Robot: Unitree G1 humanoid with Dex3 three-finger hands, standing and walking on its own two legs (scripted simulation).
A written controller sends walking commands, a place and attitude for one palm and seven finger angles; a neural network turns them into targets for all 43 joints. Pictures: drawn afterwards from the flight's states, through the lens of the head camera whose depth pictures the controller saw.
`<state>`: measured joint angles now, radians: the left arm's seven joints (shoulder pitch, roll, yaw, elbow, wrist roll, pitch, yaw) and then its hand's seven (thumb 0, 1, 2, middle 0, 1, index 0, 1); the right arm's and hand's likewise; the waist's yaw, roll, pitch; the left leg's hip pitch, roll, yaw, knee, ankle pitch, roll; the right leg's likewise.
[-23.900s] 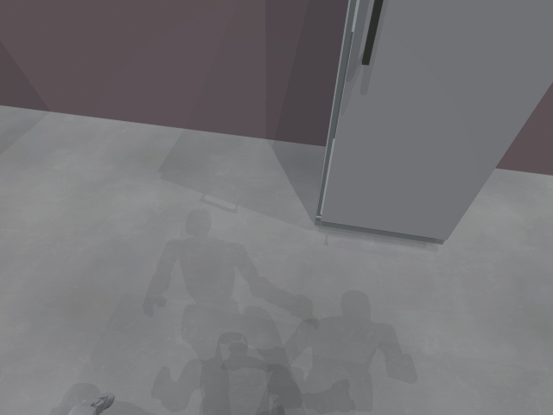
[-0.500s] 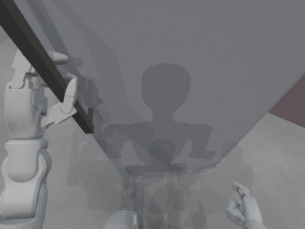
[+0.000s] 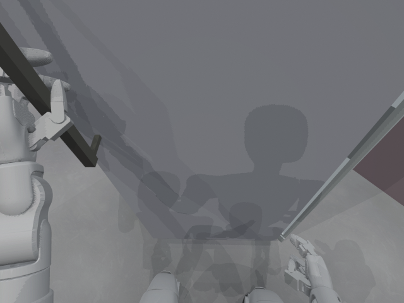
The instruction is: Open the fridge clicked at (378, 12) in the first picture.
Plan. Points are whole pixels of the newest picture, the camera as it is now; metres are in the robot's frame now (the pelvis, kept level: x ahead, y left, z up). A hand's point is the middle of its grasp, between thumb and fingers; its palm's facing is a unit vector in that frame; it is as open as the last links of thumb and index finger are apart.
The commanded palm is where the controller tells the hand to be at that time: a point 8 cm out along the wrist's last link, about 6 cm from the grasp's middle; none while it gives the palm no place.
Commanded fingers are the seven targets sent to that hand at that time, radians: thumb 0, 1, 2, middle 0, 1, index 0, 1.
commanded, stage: walk backward, drawing the door open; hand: left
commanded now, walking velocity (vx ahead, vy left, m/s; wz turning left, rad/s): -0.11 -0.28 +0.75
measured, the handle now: (40, 76) +0.35 +0.23 +0.27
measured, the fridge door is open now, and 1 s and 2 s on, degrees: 48 76 73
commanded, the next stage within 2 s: stop walking and hold the door back in 0.72 s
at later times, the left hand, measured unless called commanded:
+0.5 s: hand (45, 198) +0.20 +0.17 +0.24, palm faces +0.47 -0.86 -0.19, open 6.2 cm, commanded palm +0.15 +0.21 +0.22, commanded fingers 0.00 0.90 0.90 -0.45 -1.40 -0.45 -1.40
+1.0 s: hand out of the picture +0.11 +0.12 +0.24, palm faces +0.72 -0.68 -0.14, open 6.1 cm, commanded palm +0.08 +0.15 +0.22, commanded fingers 0.00 0.90 0.90 -0.45 -1.40 -0.45 -1.40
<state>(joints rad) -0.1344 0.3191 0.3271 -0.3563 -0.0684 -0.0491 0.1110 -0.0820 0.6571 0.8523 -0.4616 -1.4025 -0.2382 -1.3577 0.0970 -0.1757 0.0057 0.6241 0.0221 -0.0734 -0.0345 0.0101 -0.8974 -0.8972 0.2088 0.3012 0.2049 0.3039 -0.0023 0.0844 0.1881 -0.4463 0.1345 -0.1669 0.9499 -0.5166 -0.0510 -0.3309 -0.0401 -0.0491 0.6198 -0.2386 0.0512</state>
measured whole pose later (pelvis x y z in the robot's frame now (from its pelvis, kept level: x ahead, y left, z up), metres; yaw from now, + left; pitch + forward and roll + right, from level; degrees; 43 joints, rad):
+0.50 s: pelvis -0.04 -0.10 +0.03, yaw +18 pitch -1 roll -7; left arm -0.09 0.36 0.19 -0.45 -0.06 -0.05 0.06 -0.04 0.65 0.82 -0.46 -1.41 -0.32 -1.36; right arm 0.15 -0.10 0.03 0.62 0.01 -0.08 -0.02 0.01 -0.90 -0.90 0.21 0.30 0.20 0.30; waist 0.01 0.03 0.17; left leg -0.28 0.13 -0.05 0.47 -0.18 -0.01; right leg -0.48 0.02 0.00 0.93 -0.34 0.07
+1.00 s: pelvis -0.07 -0.21 +0.01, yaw +33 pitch +0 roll -1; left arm -0.22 0.33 0.18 -0.26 -0.05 -0.11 0.12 -0.08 0.61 0.81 -0.48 -1.45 -0.36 -1.37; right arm 0.17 -0.29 -0.03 0.65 0.01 -0.02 -0.10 0.01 -0.90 -0.90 0.20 0.30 0.20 0.30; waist 0.00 -0.04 0.09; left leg -0.27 0.00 0.08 0.60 -0.31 0.01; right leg -0.34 -0.11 -0.20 0.61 -0.25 0.01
